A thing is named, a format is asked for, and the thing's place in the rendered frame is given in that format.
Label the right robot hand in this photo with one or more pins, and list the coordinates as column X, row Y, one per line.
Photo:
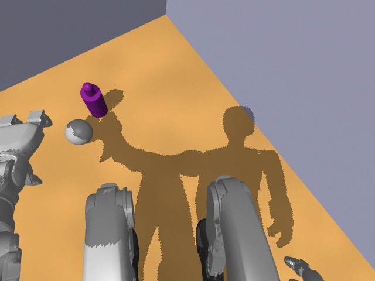
column 302, row 269

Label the left robot arm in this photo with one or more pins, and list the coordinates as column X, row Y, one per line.
column 13, row 171

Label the right robot foot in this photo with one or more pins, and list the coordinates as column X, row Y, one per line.
column 202, row 249

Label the left robot hand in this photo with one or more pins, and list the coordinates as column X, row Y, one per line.
column 24, row 138

